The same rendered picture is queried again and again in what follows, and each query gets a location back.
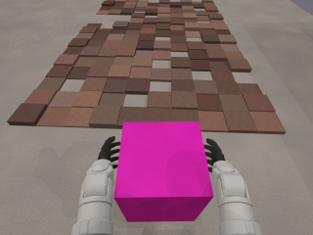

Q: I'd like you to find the right robot forearm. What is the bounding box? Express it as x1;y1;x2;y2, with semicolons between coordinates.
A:
211;161;263;235

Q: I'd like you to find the left robot hand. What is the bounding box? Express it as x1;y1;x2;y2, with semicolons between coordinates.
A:
98;136;121;169

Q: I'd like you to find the left robot forearm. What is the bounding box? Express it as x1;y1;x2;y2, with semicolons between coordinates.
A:
71;159;114;235

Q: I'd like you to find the right robot hand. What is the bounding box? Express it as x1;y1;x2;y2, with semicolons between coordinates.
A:
203;138;225;172

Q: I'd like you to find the carton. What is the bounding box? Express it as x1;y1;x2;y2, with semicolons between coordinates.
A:
113;121;214;222

